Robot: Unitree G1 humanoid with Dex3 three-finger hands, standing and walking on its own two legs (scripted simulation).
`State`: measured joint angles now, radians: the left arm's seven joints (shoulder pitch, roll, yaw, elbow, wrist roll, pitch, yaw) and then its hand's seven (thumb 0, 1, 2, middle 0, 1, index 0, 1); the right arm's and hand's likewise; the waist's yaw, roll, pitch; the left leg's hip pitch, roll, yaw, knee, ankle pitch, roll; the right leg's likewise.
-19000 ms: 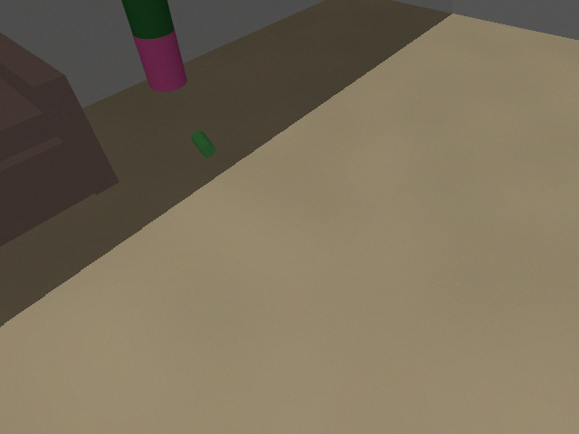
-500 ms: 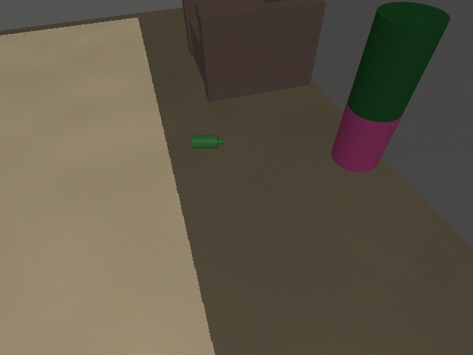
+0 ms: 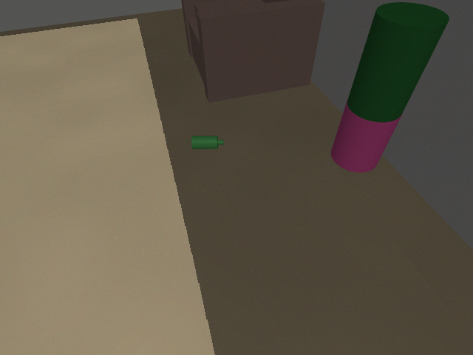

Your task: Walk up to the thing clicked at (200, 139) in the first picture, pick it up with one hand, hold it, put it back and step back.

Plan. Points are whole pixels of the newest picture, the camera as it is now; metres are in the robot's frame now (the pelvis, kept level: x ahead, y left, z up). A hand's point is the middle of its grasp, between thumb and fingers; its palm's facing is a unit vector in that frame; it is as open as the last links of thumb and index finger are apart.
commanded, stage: stand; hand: left
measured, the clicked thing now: (208, 142) +1.44 +0.24 -0.74
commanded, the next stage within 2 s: walk up in 0.04 s
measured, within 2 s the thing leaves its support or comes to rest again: neither
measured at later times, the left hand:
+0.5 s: hand out of the picture +0.14 +0.35 -0.17, palm faces +0.02 -0.94 -0.34, open 7.4 cm
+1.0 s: hand (134, 240) +0.40 +0.27 -0.13, palm faces +0.02 -0.93 -0.37, open 7.4 cm
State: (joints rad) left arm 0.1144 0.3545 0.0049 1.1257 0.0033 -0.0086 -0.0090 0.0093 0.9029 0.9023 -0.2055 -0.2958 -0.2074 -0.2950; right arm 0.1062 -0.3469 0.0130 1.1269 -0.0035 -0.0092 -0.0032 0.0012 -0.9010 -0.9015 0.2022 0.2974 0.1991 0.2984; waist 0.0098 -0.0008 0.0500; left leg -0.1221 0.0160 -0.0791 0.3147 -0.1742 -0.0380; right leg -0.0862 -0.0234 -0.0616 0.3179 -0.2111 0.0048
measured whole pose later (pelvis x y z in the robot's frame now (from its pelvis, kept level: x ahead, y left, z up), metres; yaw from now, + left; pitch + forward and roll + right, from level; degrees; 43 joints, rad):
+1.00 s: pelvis +0.34 +0.00 -0.01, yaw +1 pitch -2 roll +0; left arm 0.29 0.38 0.05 0.87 0.01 -0.08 -0.07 0.01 0.90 0.90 -0.21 -0.30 -0.21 -0.30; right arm 0.26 -0.43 -0.07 0.89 -0.01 -0.05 0.07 0.00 -0.90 -0.90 0.20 0.30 0.20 0.30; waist 0.02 0.05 0.07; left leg -0.48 0.10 0.01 0.92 -0.28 0.00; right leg -0.17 -0.02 -0.09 0.46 -0.25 -0.04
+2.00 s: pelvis +0.76 -0.02 -0.02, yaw +4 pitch -2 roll -1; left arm 0.39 0.43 0.04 0.85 0.01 -0.08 -0.05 0.01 0.90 0.90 -0.21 -0.30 -0.21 -0.30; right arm 0.24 -0.41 -0.06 0.87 -0.02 -0.05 0.08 0.00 -0.90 -0.90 0.20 0.30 0.20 0.30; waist 0.05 0.01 0.07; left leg -0.41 0.07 0.05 0.58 -0.18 0.03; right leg -0.12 -0.04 -0.14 0.57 -0.40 -0.01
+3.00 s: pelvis +0.94 -0.01 -0.03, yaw +3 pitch -2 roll -1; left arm 0.17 0.39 -0.01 1.02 0.00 -0.04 0.00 0.01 0.90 0.90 -0.21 -0.30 -0.21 -0.30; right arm 0.11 -0.36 -0.01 1.00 0.00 0.01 0.03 0.00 -0.90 -0.90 0.20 0.30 0.20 0.30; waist 0.01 0.00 0.08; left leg -0.33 0.05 0.00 0.68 -0.31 -0.02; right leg -0.32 -0.05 -0.01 0.65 -0.29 0.03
